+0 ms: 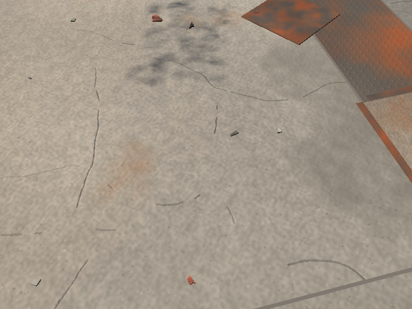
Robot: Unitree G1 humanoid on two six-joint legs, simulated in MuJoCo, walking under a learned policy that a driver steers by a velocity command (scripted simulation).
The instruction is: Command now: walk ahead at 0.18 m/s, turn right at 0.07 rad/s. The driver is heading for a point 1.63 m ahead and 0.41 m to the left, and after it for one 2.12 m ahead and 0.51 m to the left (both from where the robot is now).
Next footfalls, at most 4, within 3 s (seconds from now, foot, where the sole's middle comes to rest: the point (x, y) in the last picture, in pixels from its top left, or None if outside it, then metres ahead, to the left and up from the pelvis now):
0.26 left None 0.17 0.10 -0.78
2.96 left None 0.26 0.10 -0.78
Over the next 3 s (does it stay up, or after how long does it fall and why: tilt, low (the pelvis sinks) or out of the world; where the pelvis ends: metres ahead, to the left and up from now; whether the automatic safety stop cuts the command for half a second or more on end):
stays up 0.18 0.02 -0.02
